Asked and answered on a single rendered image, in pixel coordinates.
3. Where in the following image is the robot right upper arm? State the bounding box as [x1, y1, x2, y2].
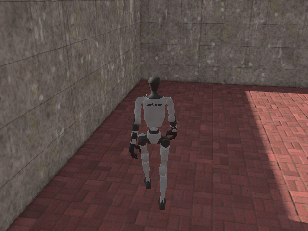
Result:
[164, 97, 175, 122]

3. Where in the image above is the left robot forearm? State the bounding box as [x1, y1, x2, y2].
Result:
[130, 117, 140, 144]

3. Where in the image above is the left robot shin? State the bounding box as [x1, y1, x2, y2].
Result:
[141, 154, 150, 182]

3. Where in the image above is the right robot forearm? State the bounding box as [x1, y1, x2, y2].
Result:
[170, 115, 177, 132]

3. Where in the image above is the robot left hand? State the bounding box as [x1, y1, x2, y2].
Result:
[129, 144, 141, 159]

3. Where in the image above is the right robot thigh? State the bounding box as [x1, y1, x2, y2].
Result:
[159, 135, 170, 176]

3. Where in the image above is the robot right hand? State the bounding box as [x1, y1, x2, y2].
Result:
[166, 130, 177, 140]

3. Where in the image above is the robot left upper arm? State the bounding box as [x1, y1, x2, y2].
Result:
[134, 96, 144, 124]

